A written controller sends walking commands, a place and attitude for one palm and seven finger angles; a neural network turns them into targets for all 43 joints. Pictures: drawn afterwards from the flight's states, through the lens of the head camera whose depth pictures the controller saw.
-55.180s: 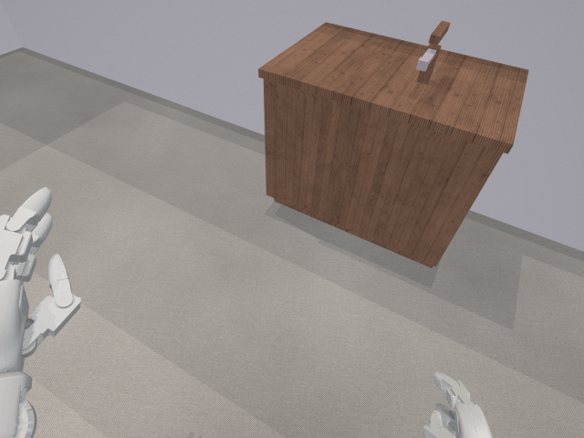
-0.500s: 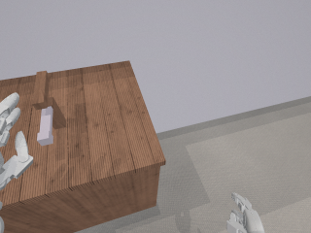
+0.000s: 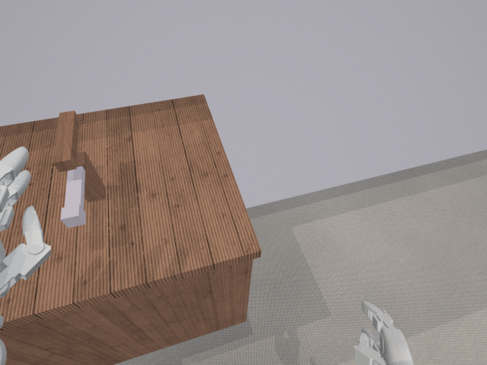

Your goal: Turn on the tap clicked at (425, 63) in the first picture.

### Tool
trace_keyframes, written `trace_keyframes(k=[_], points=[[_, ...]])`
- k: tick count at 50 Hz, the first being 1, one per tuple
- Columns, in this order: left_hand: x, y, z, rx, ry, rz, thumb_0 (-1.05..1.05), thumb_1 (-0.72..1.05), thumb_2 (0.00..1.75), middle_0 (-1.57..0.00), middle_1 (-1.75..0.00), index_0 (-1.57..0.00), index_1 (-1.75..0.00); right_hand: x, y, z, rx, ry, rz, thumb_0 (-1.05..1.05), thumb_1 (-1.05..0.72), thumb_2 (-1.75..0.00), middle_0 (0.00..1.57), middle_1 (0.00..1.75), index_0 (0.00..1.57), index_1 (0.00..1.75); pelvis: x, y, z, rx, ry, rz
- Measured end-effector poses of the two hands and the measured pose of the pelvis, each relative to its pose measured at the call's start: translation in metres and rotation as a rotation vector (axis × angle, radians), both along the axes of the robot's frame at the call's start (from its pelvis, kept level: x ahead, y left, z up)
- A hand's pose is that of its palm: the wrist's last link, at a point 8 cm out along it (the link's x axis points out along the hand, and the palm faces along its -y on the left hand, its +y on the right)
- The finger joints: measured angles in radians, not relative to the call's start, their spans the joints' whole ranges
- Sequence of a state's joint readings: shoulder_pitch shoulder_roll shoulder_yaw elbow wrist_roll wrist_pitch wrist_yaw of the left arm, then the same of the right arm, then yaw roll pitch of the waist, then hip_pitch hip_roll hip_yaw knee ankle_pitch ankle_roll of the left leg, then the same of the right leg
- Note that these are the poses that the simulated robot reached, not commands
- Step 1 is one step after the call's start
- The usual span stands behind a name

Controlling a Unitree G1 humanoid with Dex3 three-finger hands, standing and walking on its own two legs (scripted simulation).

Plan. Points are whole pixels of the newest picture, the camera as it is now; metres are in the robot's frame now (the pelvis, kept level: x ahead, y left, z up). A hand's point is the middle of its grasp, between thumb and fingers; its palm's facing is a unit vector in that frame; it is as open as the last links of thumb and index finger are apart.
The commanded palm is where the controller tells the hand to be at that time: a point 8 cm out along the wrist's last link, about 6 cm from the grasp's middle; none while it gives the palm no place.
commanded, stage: shuffle to correct the standing spot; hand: left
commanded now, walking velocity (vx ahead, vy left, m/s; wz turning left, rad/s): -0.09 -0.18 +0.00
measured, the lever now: (73, 216) +0.34 +0.31 +0.04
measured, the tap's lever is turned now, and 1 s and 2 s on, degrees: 0 0 0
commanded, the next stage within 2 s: come to a stop and stand still in 0.08 s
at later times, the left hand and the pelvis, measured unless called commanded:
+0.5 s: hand (42, 238) +0.24 +0.26 +0.16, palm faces +0.29 -0.85 -0.45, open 7.4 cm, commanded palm +0.17 +0.29 +0.18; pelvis +0.00 +0.02 +0.00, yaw -2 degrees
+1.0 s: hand out of the picture +0.26 +0.32 +0.15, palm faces +0.32 -0.85 -0.43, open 7.4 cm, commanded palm +0.19 +0.35 +0.18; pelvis +0.03 +0.08 +0.01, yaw -1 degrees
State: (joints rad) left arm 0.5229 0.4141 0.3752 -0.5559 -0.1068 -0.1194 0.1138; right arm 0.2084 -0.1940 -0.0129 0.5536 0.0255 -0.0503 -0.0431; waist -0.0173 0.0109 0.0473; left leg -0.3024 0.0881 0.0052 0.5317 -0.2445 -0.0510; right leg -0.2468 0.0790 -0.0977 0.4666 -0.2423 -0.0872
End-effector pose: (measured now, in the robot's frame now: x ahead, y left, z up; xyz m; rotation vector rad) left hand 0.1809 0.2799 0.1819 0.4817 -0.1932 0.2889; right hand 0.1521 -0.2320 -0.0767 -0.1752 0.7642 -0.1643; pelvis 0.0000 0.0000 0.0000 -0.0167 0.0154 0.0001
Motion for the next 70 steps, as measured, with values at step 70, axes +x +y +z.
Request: trace_keyframes(k=[70], points=[[0.009, 0.096, -0.005, 0.011, -0.053, -0.029, 0.01, 0.89, 0.9, -0.21, -0.3, -0.21, -0.31, 0.008, 0.1, 0.017, -0.036, -0.02, 0.074, 0.01, -0.91, -0.9, 0.2, 0.3, 0.2, 0.3, 0.007, 0.093, 0.006, -0.017, -0.016, -0.008]])
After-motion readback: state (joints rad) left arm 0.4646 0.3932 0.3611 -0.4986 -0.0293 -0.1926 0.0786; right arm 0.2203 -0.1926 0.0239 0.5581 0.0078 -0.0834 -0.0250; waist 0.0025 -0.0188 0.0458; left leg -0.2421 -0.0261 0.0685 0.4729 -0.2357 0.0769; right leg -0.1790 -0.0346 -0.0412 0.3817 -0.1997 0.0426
